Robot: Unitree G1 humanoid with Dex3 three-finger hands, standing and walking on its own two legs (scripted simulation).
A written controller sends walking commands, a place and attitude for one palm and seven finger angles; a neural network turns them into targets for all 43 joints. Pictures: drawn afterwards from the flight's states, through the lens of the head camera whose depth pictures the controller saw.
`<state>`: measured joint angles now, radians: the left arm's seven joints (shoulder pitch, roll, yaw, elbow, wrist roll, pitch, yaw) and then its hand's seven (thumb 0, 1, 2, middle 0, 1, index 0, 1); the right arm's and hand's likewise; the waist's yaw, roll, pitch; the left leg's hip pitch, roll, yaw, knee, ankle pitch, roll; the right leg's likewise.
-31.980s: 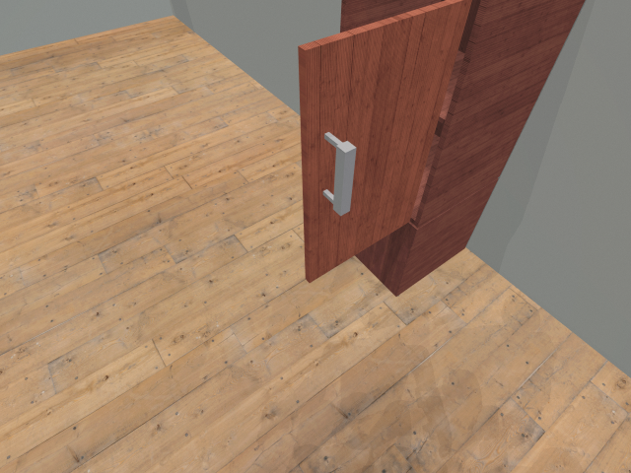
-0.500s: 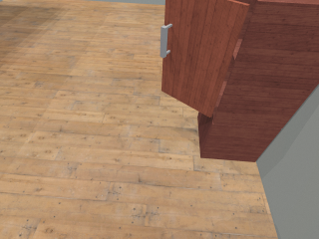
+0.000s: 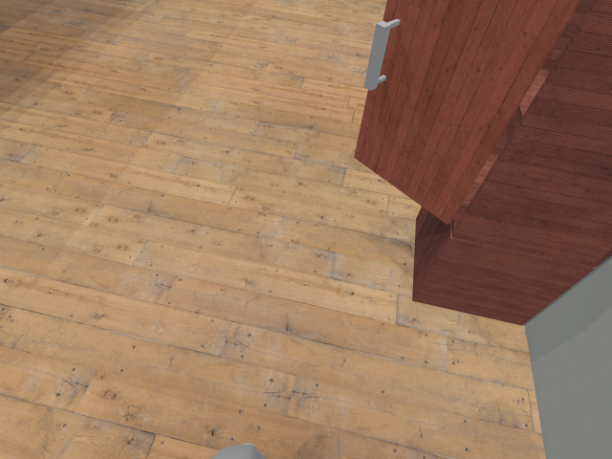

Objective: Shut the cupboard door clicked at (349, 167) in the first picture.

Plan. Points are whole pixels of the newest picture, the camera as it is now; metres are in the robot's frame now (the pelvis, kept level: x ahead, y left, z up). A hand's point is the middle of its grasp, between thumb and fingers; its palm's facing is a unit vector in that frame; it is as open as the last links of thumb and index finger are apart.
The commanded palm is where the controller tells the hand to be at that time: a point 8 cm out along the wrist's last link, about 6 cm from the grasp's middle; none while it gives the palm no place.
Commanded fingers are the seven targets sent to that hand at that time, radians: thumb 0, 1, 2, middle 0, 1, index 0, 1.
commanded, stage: walk to a spot facing it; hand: left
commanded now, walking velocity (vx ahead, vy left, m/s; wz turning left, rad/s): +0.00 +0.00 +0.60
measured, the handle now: (382, 55) +0.96 -0.16 +0.04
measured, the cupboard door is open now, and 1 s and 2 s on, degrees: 55 55 55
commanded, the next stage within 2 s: turn to face it in 1.66 s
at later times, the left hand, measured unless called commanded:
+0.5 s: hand out of the picture +0.02 +0.18 -0.13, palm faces +0.29 -0.90 -0.32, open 7.4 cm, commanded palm none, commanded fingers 0.00 0.90 0.90 -0.20 -0.30 -0.20 -0.30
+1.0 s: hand out of the picture -0.09 +0.17 -0.16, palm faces +0.64 -0.73 -0.24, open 7.4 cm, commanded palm none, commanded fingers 0.00 0.90 0.90 -0.20 -0.30 -0.20 -0.30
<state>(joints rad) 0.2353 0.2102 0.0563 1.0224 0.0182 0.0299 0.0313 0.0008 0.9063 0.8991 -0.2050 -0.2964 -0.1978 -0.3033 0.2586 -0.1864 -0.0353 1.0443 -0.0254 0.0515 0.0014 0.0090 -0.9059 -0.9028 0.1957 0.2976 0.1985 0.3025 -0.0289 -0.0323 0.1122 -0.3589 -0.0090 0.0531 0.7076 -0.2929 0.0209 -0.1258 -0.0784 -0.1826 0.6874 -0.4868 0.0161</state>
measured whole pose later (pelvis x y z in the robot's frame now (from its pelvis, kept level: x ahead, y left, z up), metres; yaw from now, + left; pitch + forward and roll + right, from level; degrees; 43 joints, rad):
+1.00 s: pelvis +0.07 +0.03 +0.01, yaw +37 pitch -1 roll +1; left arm 0.38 0.25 0.07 1.00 0.03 0.03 -0.01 0.01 0.91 0.90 -0.20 -0.30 -0.20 -0.30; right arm 0.10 -0.23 -0.03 0.85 -0.03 -0.03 0.02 0.01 -0.91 -0.90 0.19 0.30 0.20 0.30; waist 0.04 -0.05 0.11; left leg -0.30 -0.02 0.11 0.63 -0.32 0.06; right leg -0.39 -0.16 -0.08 1.20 -0.45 0.04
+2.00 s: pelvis +0.32 +0.26 +0.02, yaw +56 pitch +0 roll -1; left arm 0.27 0.21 0.04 0.96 0.02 0.04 0.01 0.00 0.91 0.90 -0.20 -0.30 -0.19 -0.30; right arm 0.08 -0.19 0.00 0.89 -0.03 0.00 -0.02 0.01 -0.91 -0.90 0.19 0.30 0.20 0.30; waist 0.05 -0.02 0.09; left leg -0.35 0.00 0.14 0.54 -0.19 0.09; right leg -0.43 -0.08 -0.03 1.01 -0.45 0.02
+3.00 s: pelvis +0.35 +0.29 +0.01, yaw +20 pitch +0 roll -1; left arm 0.14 0.25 0.07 0.85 0.02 0.04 -0.03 0.00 0.91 0.90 -0.20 -0.30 -0.19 -0.30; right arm 0.23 -0.25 -0.05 0.91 -0.02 0.05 -0.01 0.01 -0.90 -0.90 0.20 0.30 0.20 0.30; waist -0.01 0.04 0.08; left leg -0.34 0.17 0.18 0.76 -0.44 -0.05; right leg -0.27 -0.01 -0.06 0.60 -0.32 -0.01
